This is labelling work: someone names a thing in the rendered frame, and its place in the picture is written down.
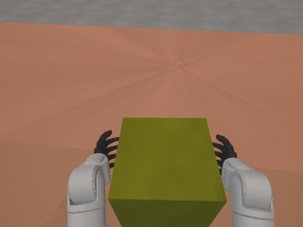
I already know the right robot hand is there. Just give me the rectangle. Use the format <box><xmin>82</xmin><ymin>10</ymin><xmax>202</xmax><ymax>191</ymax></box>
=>
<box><xmin>212</xmin><ymin>134</ymin><xmax>238</xmax><ymax>175</ymax></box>

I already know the left robot hand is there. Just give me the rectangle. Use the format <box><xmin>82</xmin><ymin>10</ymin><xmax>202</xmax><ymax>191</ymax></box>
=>
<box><xmin>94</xmin><ymin>130</ymin><xmax>119</xmax><ymax>168</ymax></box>

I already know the left robot forearm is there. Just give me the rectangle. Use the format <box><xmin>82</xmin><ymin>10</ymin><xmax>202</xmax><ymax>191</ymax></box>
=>
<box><xmin>67</xmin><ymin>153</ymin><xmax>111</xmax><ymax>227</ymax></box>

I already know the carton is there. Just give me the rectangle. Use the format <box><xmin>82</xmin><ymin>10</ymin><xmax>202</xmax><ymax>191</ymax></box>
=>
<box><xmin>108</xmin><ymin>117</ymin><xmax>227</xmax><ymax>227</ymax></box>

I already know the right robot forearm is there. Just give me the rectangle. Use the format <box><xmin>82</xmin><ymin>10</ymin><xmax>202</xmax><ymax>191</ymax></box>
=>
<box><xmin>222</xmin><ymin>157</ymin><xmax>275</xmax><ymax>227</ymax></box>

